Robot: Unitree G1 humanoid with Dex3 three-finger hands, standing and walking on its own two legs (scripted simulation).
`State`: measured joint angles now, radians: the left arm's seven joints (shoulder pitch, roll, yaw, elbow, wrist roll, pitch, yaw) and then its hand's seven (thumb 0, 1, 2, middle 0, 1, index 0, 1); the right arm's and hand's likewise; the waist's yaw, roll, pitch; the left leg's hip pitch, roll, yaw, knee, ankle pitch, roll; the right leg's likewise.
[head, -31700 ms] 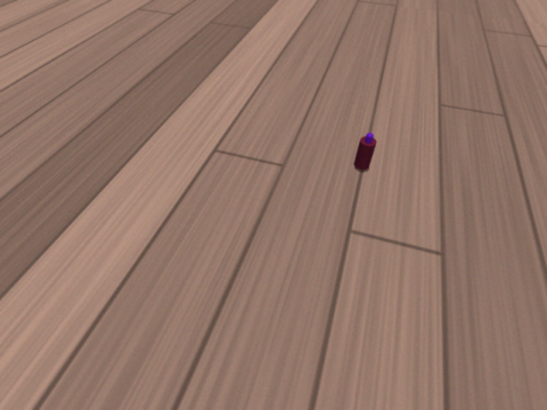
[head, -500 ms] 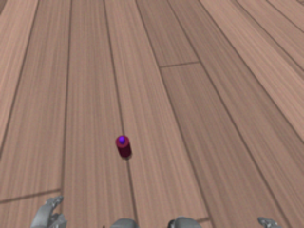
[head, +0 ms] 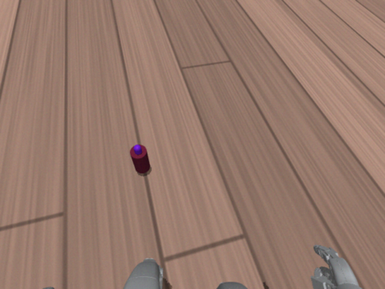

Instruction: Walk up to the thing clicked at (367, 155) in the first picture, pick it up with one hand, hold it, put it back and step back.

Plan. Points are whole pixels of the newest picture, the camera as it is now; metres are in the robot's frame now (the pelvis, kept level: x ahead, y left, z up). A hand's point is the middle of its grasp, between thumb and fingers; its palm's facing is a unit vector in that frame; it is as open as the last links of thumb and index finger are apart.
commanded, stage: step back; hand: left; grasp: from the side
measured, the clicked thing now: (139, 157) +0.75 +0.29 -0.64
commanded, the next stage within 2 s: stand in 1.90 s
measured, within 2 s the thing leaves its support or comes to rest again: neither
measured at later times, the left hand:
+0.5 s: hand out of the picture -0.05 +0.22 -0.14, palm faces +0.12 -0.93 -0.35, open 7.4 cm
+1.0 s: hand out of the picture -0.30 +0.19 -0.12, palm faces +0.14 -0.88 -0.46, open 7.4 cm
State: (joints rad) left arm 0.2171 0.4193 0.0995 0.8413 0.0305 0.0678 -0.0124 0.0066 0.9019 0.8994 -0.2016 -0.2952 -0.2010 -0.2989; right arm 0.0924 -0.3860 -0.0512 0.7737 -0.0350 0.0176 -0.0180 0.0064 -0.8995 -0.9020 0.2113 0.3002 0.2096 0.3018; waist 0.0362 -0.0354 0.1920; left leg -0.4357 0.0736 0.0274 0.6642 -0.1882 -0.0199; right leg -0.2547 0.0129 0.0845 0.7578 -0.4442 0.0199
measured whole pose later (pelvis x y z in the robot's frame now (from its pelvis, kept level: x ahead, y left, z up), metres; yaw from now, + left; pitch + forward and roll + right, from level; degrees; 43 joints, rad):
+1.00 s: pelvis -0.30 -0.10 +0.01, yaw +8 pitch -2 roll +0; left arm 0.26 0.37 0.07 0.94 0.06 -0.02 0.00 0.01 0.90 0.90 -0.21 -0.30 -0.21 -0.30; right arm 0.21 -0.42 -0.06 0.93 -0.03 0.06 0.01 0.01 -0.91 -0.90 0.21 0.30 0.20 0.30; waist 0.04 0.06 0.07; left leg -0.36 -0.02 -0.12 0.86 -0.47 -0.02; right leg -0.28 -0.03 0.01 0.66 -0.36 0.00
